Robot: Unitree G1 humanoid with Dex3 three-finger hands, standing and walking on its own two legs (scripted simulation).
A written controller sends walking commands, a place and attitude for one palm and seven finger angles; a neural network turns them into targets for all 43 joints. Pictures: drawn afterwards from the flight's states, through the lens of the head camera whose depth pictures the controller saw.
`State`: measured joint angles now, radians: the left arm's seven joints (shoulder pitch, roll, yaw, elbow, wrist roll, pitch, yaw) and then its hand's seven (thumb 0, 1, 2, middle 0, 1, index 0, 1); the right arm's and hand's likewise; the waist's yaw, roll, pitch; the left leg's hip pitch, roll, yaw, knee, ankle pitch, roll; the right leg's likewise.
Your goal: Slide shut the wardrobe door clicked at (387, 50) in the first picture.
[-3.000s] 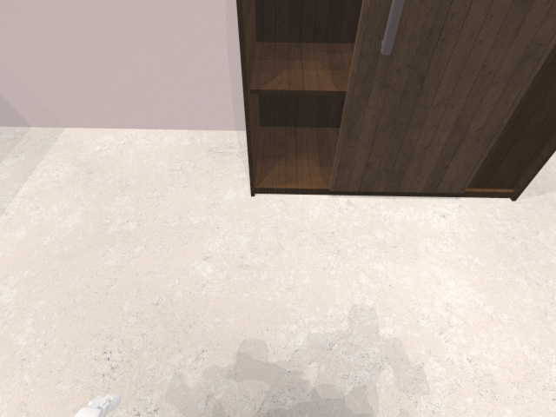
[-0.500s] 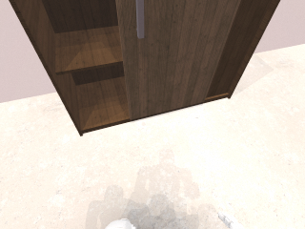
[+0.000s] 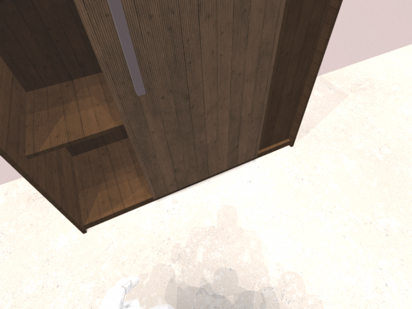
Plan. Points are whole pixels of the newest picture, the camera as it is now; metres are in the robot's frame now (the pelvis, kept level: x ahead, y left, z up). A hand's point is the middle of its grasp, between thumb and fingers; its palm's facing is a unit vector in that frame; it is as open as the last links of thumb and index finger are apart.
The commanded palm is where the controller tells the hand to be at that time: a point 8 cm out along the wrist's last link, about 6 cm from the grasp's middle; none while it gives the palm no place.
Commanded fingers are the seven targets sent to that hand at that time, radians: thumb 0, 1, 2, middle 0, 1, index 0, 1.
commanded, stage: turn to face it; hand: right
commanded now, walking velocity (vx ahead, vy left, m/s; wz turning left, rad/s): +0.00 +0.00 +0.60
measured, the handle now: (125, 41) +0.76 +0.22 +0.15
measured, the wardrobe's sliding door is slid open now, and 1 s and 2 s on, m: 0.37 0.37 0.37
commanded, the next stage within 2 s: take the last steps up to it in 0.66 s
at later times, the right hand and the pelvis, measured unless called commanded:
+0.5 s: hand (284, 301) +0.17 -0.16 -0.15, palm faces -0.21 +0.94 -0.27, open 7.3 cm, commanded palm none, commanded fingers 0.00 -0.90 -0.90 0.20 0.30 0.20 0.30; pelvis +0.03 +0.02 +0.01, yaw +15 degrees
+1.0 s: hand (277, 289) +0.19 -0.15 -0.16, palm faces -0.42 +0.89 -0.17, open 7.3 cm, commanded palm none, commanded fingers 0.00 -0.90 -0.90 0.20 0.30 0.20 0.30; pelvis +0.05 -0.01 +0.01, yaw +24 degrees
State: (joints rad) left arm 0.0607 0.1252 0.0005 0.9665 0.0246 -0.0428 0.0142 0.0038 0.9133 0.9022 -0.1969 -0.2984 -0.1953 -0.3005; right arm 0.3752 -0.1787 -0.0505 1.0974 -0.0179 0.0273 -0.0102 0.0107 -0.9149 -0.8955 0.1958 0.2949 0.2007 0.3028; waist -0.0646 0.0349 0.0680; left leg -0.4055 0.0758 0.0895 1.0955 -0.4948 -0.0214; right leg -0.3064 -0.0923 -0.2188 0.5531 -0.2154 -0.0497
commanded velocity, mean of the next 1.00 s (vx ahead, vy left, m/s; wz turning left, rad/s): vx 0.08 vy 0.02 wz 0.32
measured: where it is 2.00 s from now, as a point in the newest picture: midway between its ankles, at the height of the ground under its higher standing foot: (187, 299)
